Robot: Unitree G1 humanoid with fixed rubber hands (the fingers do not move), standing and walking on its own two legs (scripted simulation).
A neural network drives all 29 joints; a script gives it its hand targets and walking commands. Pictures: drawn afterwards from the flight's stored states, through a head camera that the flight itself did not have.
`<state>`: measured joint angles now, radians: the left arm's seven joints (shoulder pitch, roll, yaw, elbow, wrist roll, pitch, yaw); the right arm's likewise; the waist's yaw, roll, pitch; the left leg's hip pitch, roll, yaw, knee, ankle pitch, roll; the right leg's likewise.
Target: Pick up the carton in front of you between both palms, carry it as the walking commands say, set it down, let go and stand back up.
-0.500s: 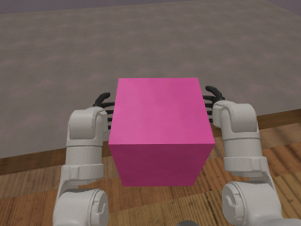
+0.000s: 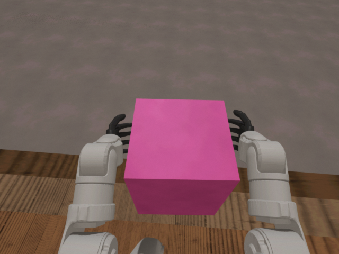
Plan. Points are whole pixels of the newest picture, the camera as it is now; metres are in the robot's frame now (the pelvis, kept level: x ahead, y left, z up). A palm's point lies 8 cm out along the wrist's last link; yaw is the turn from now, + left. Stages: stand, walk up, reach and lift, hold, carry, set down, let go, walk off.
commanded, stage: carry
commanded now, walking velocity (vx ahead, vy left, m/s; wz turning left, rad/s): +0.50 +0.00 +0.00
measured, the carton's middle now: (178, 161) +0.34 +0.04 +0.01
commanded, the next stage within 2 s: none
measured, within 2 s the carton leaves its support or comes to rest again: neither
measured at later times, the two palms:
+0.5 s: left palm (150, 100) +0.69 +0.18 -0.10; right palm (223, 112) +0.65 -0.11 -0.09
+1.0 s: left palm (161, 81) +1.02 +0.18 -0.25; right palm (212, 85) +1.03 -0.11 -0.25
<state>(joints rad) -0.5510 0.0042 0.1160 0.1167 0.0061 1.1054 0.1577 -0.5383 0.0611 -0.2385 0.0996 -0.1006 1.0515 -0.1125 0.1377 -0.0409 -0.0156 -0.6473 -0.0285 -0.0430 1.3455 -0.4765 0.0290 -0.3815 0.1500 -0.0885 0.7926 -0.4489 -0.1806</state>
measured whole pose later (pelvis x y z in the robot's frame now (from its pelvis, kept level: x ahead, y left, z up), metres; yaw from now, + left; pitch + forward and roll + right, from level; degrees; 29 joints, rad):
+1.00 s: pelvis +0.69 +0.02 -0.32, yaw -1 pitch +3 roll +0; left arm -0.54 0.00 0.10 0.23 0.00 1.09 0.15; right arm -0.49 0.04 -0.20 0.12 -0.08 1.10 -0.13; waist 0.09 0.00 -0.03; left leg -0.75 0.04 -0.05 1.14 -0.17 0.03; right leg -0.38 0.08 -0.09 0.92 -0.59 -0.12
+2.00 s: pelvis +1.47 +0.04 -0.59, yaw -1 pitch +6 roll +0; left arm -0.47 -0.05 0.14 0.07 0.01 1.04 0.16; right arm -0.42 0.07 -0.19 -0.01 -0.07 1.03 -0.14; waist 0.06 0.01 0.02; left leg -0.75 0.04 0.05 0.71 -0.07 0.03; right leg -0.18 0.08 -0.05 0.53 -0.45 -0.10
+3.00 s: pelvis +2.12 +0.01 -0.60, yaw -2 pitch +3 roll +1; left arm -0.16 -0.13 0.09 -0.33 0.12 1.23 0.09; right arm -0.17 0.14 -0.10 -0.31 -0.12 1.21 -0.10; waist 0.01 -0.03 -0.14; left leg -0.46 0.05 0.22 0.48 -0.07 0.05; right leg 0.01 -0.09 -0.18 0.48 -0.49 0.03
